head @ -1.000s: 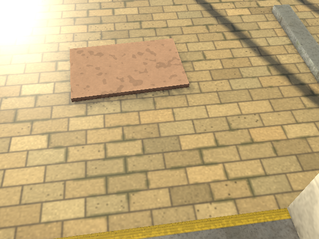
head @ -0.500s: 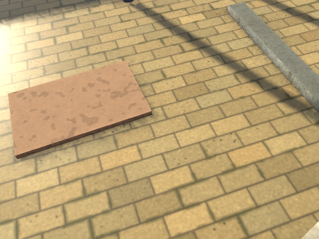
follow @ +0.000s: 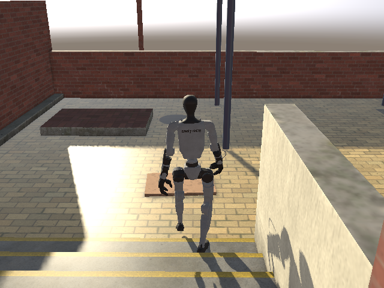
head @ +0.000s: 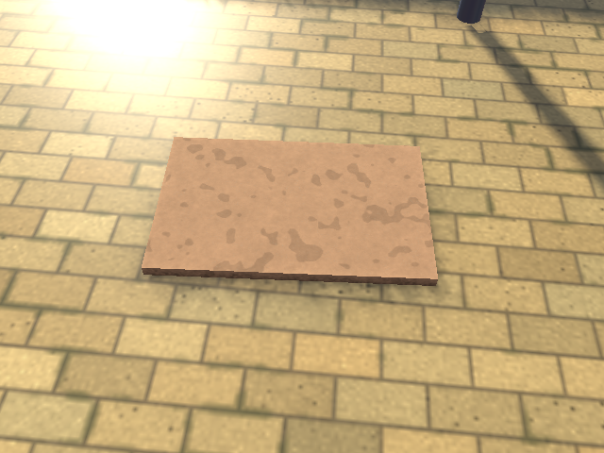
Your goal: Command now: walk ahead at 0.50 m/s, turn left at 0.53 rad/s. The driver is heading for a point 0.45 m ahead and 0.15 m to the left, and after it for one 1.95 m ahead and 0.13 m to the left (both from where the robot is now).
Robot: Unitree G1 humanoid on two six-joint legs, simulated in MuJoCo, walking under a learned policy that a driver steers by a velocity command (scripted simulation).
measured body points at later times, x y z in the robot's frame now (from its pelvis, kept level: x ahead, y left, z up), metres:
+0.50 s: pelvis +0.30 +0.02 -0.08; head +0.32 +0.01 +0.37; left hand +0.43 +0.29 -0.18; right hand +0.35 -0.25 -0.22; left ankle +0.18 +0.09 -0.81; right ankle +0.45 -0.07 -0.81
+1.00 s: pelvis +0.37 +0.06 -0.06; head +0.38 +0.08 +0.38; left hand +0.30 +0.30 -0.22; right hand +0.59 -0.11 -0.18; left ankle +0.37 +0.16 -0.81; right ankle +0.43 -0.06 -0.78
